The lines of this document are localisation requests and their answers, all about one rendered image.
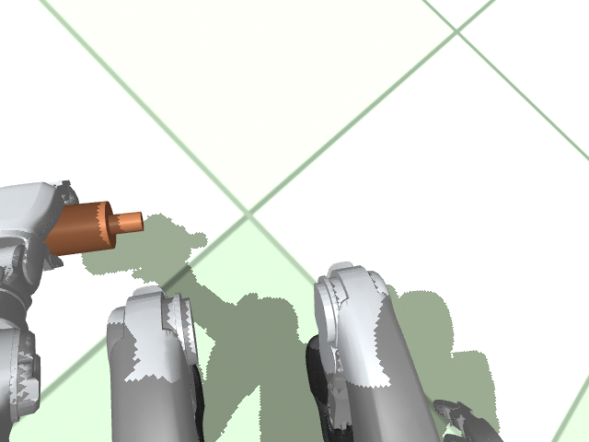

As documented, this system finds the right robot foot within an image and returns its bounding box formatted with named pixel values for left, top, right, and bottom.
left=306, top=335, right=353, bottom=442

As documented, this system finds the left robot arm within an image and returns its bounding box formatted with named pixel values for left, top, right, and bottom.
left=0, top=230, right=46, bottom=442

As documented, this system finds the right robot hand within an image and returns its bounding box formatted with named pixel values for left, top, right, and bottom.
left=433, top=400, right=503, bottom=442

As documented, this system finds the left robot hand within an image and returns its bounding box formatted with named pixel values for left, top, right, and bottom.
left=0, top=180, right=79, bottom=272

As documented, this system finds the bottle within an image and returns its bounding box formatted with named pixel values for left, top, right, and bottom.
left=44, top=201, right=144, bottom=256

